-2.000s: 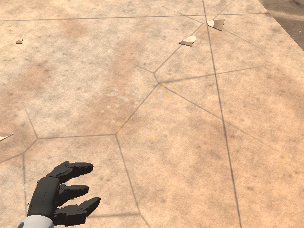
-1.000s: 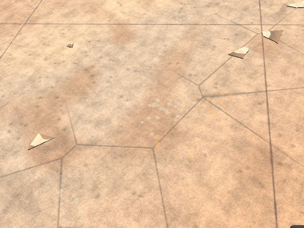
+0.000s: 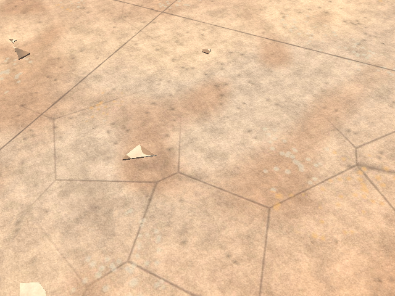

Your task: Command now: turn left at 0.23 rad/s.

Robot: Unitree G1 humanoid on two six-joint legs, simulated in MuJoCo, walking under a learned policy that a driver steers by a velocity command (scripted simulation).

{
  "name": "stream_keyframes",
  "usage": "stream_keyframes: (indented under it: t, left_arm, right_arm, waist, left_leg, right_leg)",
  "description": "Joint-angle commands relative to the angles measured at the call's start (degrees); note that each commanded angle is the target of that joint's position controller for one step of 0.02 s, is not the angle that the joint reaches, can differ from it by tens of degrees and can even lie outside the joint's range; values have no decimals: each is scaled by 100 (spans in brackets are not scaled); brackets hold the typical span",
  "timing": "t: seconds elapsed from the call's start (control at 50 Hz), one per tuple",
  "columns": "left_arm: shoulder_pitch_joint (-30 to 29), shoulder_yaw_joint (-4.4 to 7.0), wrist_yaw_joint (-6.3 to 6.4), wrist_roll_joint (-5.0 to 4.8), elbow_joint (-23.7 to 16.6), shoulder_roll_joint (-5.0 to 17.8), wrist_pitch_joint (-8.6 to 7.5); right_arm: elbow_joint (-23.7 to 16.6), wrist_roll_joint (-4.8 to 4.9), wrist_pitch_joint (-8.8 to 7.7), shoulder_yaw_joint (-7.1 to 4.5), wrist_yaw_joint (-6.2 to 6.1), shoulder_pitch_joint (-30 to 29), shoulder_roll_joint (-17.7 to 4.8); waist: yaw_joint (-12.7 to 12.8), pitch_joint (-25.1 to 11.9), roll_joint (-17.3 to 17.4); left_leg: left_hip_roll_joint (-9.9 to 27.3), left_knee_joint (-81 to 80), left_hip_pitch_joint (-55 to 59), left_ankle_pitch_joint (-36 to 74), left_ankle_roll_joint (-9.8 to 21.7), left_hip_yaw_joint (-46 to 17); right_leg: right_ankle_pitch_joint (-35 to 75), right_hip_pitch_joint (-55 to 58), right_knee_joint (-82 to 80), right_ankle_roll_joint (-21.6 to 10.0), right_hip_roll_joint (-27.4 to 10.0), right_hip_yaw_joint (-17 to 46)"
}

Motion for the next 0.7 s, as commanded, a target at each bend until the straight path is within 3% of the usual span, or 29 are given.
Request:
stream_keyframes:
  t: [0.02,0.06,0.08,0.1,0.12,0.14,0.16,0.18,0.2,0.22,0.24,0.26,0.28,0.3,0.36,0.44,0.46,0.5,0.54,0.56,0.58,0.6,0.62,0.64,0.66,0.68,0.7]
  left_arm:
    - [-125,289,-22,-62,-303,1103,-26]
    - [-127,248,-28,-156,-224,1030,12]
    - [100,213,-27,-194,-108,937,-5]
    - [313,86,-78,-72,-50,640,-92]
    - [457,-23,-189,150,-105,371,-212]
    - [200,-19,-182,52,-149,427,-215]
    - [-175,71,-164,-20,-208,815,-179]
    - [-433,151,-141,-91,-312,1006,-139]
    - [-371,201,-113,-143,-323,1070,-59]
    - [-277,236,-102,-147,-369,1077,19]
    - [-276,251,-122,-184,-405,1023,82]
    - [-346,281,-171,-242,-480,1001,114]
    - [-389,291,-201,-279,-544,947,120]
    - [-388,302,-213,-279,-554,931,109]
    - [-383,287,-275,-248,-582,826,20]
    - [-491,182,-388,-266,-730,625,-19]
    - [-709,201,-658,268,-822,768,153]
    - [-837,224,-838,152,-904,837,233]
    - [-871,223,-844,100,-928,924,232]
    - [-693,226,-804,99,-857,963,223]
    - [-81,238,-732,116,-624,945,174]
    - [1199,348,-612,150,-123,1093,95]
    - [2525,458,-462,128,288,1565,17]
    - [1967,468,-383,-3,3,2184,-39]
    - [1437,455,-355,21,-273,2014,-49]
    - [1330,398,-304,119,-239,1834,-78]
    - [1178,339,-285,170,-224,1624,-129]
  right_arm:
    - [-467,13,-97,-34,45,-226,-380]
    - [-305,11,-120,-27,80,90,-314]
    - [-267,-22,-135,-27,89,165,-372]
    - [-276,-93,-140,-12,46,280,-484]
    - [-298,-196,-95,-69,-26,350,-869]
    - [-248,-210,-104,-16,10,-4,-548]
    - [-358,-189,-141,-42,42,-230,-534]
    - [-289,-180,-152,-149,14,-73,-763]
    - [-266,-155,-163,-201,-17,58,-902]
    - [-268,-138,-186,-219,-45,117,-899]
    - [-241,-150,-221,-227,-79,520,-849]
    - [-165,-99,-298,-225,-86,825,-813]
    - [-153,-9,-397,-222,-93,713,-800]
    - [-157,37,-487,-201,-98,522,-740]
    - [-144,-47,-661,-198,-61,379,-650]
    - [-76,-76,-779,-313,34,374,-907]
    - [50,-448,-743,-275,116,631,-953]
    - [55,-436,-708,-310,149,500,-1071]
    - [102,-397,-632,-320,178,529,-1159]
    - [124,-373,-577,-322,210,540,-1193]
    - [151,-319,-534,-313,223,497,-1212]
    - [188,-312,-506,-246,247,522,-1049]
    - [5,-408,-523,-46,294,265,-496]
    - [-650,-369,-602,87,336,-86,-55]
    - [-716,-407,-642,28,341,-418,-532]
    - [-594,-346,-687,29,368,-350,-612]
    - [-336,-340,-715,63,356,23,-601]
  waist:
    - [18,-519,-1272]
    - [-180,-526,-1156]
    - [-212,-503,-1015]
    - [-134,-778,-579]
    - [88,-988,608]
    - [35,-903,948]
    - [-108,-548,679]
    - [-275,-442,794]
    - [-317,-351,947]
    - [-358,-306,1104]
    - [-589,-468,1103]
    - [-691,-365,803]
    - [-596,-117,751]
    - [-514,87,750]
    - [-434,107,522]
    - [-373,116,401]
    - [-403,111,165]
    - [-371,237,624]
    - [-335,377,650]
    - [-236,345,565]
    - [115,208,350]
    - [732,-340,-338]
    - [1286,-592,-1861]
    - [763,-572,-3319]
    - [748,-418,-1929]
    - [555,-339,-1173]
    - [262,-236,-621]
  left_leg:
    - [-42,-1138,336,27,61,488]
    - [-133,-2546,990,1001,290,635]
    - [-90,-3294,1486,1752,478,508]
    - [466,-3321,2545,2762,685,-158]
    - [1361,-2692,3172,4521,1093,-803]
    - [1497,-2736,2166,3567,1570,-653]
    - [1184,-2828,1996,2891,1508,-470]
    - [1116,-2860,2117,2568,1433,-452]
    - [1306,-2907,2106,2697,1518,-518]
    - [1628,-2955,2042,3070,1735,-711]
    - [2023,-3298,2274,2063,2013,-1053]
    - [2321,-3729,2398,51,2105,-1426]
    - [2317,-4040,2386,-1260,1960,-1582]
    - [2222,-4257,2375,-1731,1793,-1486]
    - [1955,-4477,2395,-1226,1495,-550]
    - [1871,-4511,2181,-515,1365,544]
    - [1880,-4594,1898,-728,1219,961]
    - [1782,-4621,1598,-1045,1050,1351]
    - [1887,-4466,1649,-1112,1035,1514]
    - [1926,-4170,1679,-885,1049,1616]
    - [1840,-3342,1370,200,1067,1862]
    - [1430,-1352,949,2023,1059,2301]
    - [972,1146,-345,1173,890,2286]
    - [-22,2527,-2398,-917,644,1140]
    - [233,3024,-2907,-377,659,413]
    - [439,3108,-3010,232,729,435]
    - [731,2657,-2580,762,757,432]
  right_leg:
    - [2420,632,-416,-1188,-1290,1121]
    - [2598,535,-117,-1028,-1226,1054]
    - [2391,325,-27,-763,-1123,992]
    - [1639,-301,67,-343,-938,931]
    - [-218,-966,459,34,-470,543]
    - [-774,-603,243,287,-355,331]
    - [-365,-656,474,379,-261,258]
    - [-120,-1070,860,376,-103,146]
    - [-279,-1331,1237,382,-71,109]
    - [-1080,-1555,1888,416,-67,107]
    - [-2053,-2077,3043,421,-138,152]
    - [-2019,-2724,3892,383,-425,389]
    - [-1681,-3229,4194,335,-594,525]
    - [-1353,-3519,4249,337,-659,568]
    - [-590,-3512,4077,397,-760,378]
    - [-97,-2984,3284,360,-943,264]
    - [-180,-2500,2792,241,-741,-28]
    - [-365,-1973,2381,18,-656,-402]
    - [-606,-1720,2084,-221,-575,-635]
    - [-741,-1407,1942,-339,-426,-789]
    - [-765,-536,1660,-461,-115,-947]
    - [-919,881,1425,-589,353,-911]
    - [-2057,1917,525,-633,-222,387]
    - [-4034,2064,-1326,-983,-1330,3861]
    - [-3666,1945,-1774,-1066,-1741,4293]
    - [-3006,1826,-1390,-1101,-1849,3885]
    - [-2362,1272,-1200,-958,-1665,3215]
